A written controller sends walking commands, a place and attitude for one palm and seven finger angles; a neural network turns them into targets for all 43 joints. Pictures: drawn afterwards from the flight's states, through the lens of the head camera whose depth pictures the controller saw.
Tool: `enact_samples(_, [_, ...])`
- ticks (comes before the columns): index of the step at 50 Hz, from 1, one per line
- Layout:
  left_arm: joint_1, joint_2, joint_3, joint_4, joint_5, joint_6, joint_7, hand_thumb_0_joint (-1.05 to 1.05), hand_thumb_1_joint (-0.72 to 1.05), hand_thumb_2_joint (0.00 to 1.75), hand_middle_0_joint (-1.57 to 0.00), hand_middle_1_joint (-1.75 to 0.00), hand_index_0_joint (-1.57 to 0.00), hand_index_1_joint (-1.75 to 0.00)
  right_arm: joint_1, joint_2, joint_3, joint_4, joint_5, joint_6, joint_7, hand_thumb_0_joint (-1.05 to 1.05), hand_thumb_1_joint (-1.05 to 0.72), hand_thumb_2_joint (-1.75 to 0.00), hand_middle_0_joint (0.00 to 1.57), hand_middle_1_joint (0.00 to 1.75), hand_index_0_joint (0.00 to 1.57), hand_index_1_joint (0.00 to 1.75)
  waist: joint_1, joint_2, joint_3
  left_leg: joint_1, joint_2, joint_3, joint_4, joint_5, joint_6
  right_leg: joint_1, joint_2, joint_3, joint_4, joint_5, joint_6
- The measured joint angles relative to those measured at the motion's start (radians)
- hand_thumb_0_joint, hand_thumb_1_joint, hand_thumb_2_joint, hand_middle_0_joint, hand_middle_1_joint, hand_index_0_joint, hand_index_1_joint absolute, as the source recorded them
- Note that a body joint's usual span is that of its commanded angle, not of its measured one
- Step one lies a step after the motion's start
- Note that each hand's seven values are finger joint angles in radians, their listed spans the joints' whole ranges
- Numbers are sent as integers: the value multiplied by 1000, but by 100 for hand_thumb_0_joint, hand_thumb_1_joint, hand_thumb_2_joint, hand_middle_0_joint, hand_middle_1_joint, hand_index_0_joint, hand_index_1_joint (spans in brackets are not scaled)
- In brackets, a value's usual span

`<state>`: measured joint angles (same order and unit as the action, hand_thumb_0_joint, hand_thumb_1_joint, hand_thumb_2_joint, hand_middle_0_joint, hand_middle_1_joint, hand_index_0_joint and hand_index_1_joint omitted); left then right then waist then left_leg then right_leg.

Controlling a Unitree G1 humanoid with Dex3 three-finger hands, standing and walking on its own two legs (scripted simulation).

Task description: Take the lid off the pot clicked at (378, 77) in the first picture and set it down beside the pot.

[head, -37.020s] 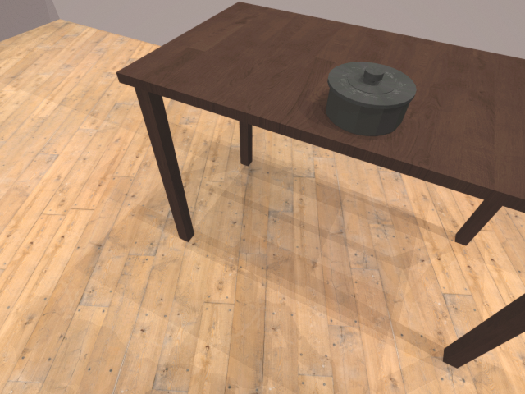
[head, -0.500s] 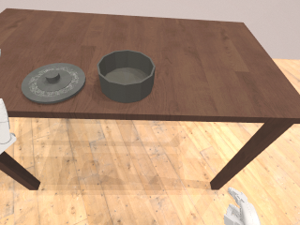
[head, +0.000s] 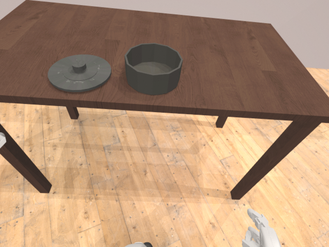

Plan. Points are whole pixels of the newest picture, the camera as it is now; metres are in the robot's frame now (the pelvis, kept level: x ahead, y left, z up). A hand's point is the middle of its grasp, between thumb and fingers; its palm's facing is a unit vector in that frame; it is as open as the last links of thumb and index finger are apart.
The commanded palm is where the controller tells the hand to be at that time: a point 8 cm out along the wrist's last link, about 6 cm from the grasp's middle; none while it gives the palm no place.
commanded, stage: step back with the hand held close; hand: left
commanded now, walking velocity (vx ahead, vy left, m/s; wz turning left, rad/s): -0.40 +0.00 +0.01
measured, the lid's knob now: (79, 65) +0.60 +0.31 +0.09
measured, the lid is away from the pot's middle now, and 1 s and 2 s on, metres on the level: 0.24 0.24 0.24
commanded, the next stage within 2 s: stop stepping back and stand still in 0.30 s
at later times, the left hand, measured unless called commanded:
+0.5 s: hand out of the picture +0.12 +0.26 +0.26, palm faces +0.30 -0.91 -0.29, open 7.5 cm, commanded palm +0.01 +0.32 +0.27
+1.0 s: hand out of the picture -0.05 +0.33 +0.25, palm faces +0.21 -0.95 -0.24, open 7.5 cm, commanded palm -0.15 +0.41 +0.27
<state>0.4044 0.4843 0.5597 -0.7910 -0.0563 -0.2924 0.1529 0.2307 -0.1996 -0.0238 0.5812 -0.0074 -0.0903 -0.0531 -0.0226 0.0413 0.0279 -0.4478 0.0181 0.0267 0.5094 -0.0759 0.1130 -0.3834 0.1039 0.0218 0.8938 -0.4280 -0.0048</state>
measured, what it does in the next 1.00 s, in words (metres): walks backwards: right foot, then left foot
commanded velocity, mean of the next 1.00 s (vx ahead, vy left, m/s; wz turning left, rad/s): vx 0.04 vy -0.09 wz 0.03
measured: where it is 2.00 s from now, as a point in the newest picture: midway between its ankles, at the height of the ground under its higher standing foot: outside the picture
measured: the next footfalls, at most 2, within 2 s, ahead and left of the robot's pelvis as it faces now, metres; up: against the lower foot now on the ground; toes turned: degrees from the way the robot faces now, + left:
right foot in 0.22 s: -0.12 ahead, -0.16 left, +0.00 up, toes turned -5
left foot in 0.34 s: +0.08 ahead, +0.05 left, +0.00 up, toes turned -6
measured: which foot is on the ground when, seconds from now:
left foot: down 0.00-0.22, up 0.24-0.32, down 0.34-0.62, up 0.64-0.84, down 0.86-1.00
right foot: up 0.00-0.20, down 0.22-0.34, up 0.36-0.64, down 0.66-0.84, up 0.86-1.00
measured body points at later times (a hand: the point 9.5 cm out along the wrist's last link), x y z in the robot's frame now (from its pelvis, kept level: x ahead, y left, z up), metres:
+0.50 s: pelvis -0.14 +0.05 +0.00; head -0.11 +0.10 +0.44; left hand +0.10 +0.31 +0.28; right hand -0.01 -0.21 -0.06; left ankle +0.03 +0.06 -0.73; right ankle -0.16 -0.12 -0.65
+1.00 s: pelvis -0.30 +0.15 +0.00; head -0.28 +0.19 +0.45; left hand -0.07 +0.38 +0.26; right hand -0.14 -0.06 -0.05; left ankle -0.27 +0.29 -0.73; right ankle -0.28 +0.02 -0.64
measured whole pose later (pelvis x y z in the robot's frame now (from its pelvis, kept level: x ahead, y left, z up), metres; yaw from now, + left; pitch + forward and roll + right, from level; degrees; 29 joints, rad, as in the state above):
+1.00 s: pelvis -0.30 +0.15 +0.00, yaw -6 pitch -1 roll -4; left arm 0.28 0.41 0.43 -0.74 -0.11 -0.19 0.09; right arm 0.19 -0.05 0.05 0.51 0.03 -0.09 0.04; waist -0.09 -0.06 0.04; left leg -0.30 0.12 -0.04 0.62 -0.31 -0.02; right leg -0.58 0.04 -0.06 1.16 -0.43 -0.02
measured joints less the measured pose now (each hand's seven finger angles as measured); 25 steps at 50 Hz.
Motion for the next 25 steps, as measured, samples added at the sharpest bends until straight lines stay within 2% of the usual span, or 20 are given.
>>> enact_samples(3, [-12, 24, 34, -11, -16, 2, 16, 1, 88, 90, -22, -30, -21, -30, -8, 20, -2, 13, 3, -8, 17, 1, -90, -90, 20, 30, 20, 30, 12, 4, -22, -11, 14, -1, -80, 60, -7, 39, -6, -12, 1, -58, -6])
enact_samples(7, [-15, 22, 29, -8, -33, 10, 20, 1, 88, 90, -21, -30, -21, -30, -22, 49, 5, 22, 0, -12, 28, 1, -90, -90, 20, 30, 20, 30, 21, -4, -61, -30, 19, 12, -177, 121, -31, 158, -26, -51, -215, -96, -28])
enact_samples(9, [-24, 19, 14, 0, -38, 14, 17, 1, 88, 90, -21, -30, -21, -30, -34, 60, 11, 21, -6, -10, 30, 1, -90, -90, 20, 30, 20, 30, 25, -18, -73, -55, 13, 26, -186, 120, -62, 228, -42, -62, -383, -44, -55])
enact_samples(10, [-24, 29, 17, -3, -38, 14, 18, 1, 88, 90, -21, -30, -20, -30, -44, 66, 17, 19, -7, -7, 30, 1, -90, -90, 20, 30, 20, 30, 32, -43, -75, -82, 3, 47, -150, 86, -81, 256, -68, -50, -463, 5, -78])
enact_samples(11, [-24, 35, 19, -10, -37, 8, 17, 1, 88, 90, -21, -30, -20, -30, -59, 66, 24, 19, -7, -6, 29, 1, -90, -90, 20, 30, 20, 30, 42, -63, -70, -120, -5, 63, -78, 28, -100, 267, -98, -33, -515, 74, -67])
enact_samples(13, [-30, 6, -26, -20, -25, -12, -1, 1, 88, 90, -21, -30, -20, -30, -78, 44, 29, 48, -7, 1, 18, 1, -90, -90, 20, 30, 20, 30, 39, -22, -50, -158, 5, 22, 117, -146, -123, 271, -80, -25, -491, 105, 30])
enact_samples(15, [-42, 18, -48, -37, -16, -21, -26, 1, 88, 90, -21, -30, -21, -30, -56, 38, 29, 78, 2, 4, 10, 1, -90, -90, 20, 30, 20, 30, 26, -27, -65, -131, -15, -6, 242, -226, -131, 279, -85, -15, -460, 87, 76])
enact_samples(16, [-53, 34, -45, -50, -17, -22, -36, 1, 88, 90, -21, -30, -21, -30, -40, 38, 30, 83, 7, 8, 5, 1, -90, -90, 20, 30, 20, 30, 18, -42, -79, -90, -22, -13, 229, -195, -132, 271, -92, -10, -432, 71, 84])
enact_samples(17, [-72, 46, -37, -61, -21, -25, -42, 1, 88, 90, -21, -30, -21, -30, -27, 32, 30, 79, 11, 11, -1, 1, -90, -90, 20, 30, 20, 30, 9, -45, -88, -55, -23, -25, 178, -109, -102, 244, -92, -16, -380, 55, 82])
enact_samples(18, [-107, 53, -30, -58, -25, -28, -45, 1, 88, 90, -22, -30, -21, -30, -31, 32, 26, 81, 10, 10, -7, 1, -90, -90, 20, 30, 20, 30, -4, -56, -80, -55, -33, -23, 164, -72, -50, 199, -92, -10, -292, 34, 64])
enact_samples(19, [-151, 53, -26, -43, -29, -29, -45, 1, 88, 90, -22, -30, -21, -30, -42, 34, 18, 83, 4, 6, -7, 1, -90, -90, 20, 30, 20, 30, -11, -65, -58, -52, -39, -18, 147, -56, -15, 147, -75, 20, -184, -24, 41])
enact_samples(20, [-194, 47, -28, -17, -35, -32, -43, 1, 88, 90, -22, -30, -21, -30, -53, 37, 12, 85, 1, -3, -2, 1, -90, -90, 20, 30, 20, 30, -17, -69, -32, -41, -42, -16, 114, -36, 4, 97, -49, 49, -85, -78, 21])
enact_samples(21, [-230, 24, -65, 41, -30, -31, -43, 0, 88, 90, -21, -30, -21, -30, -56, 19, 19, 90, 11, -27, 9, 1, -90, -90, 20, 30, 20, 30, -32, -49, -22, -48, -41, -30, 83, -9, 10, 34, -24, 50, 20, -80, 14])
enact_samples(22, [-257, 4, -92, 73, -35, 25, -52, 0, 88, 90, -21, -30, -21, -30, -60, 10, 14, 86, 17, -29, 28, 1, -90, -90, 20, 30, 20, 30, -44, -39, 1, -39, -43, -40, 44, 25, 7, -10, 0, 62, 108, -91, 14])
enact_samples(23, [-266, 3, -87, 96, -41, 62, -58, 0, 88, 90, -21, -30, -21, -30, -65, 11, 11, 77, 14, -23, 35, 1, -90, -90, 20, 30, 20, 30, -54, -37, 24, -25, -41, -45, -1, 53, -10, -42, 20, 71, 163, -98, 10])
enact_samples(25, [-201, 40, -28, 98, -57, 98, -51, 0, 88, 90, -21, -30, -21, -30, -59, 31, 11, 43, 10, -3, 42, 1, -90, -90, 20, 30, 20, 30, -72, -57, 47, -11, -41, -42, -81, 37, -51, -91, 39, 63, 199, -77, -1])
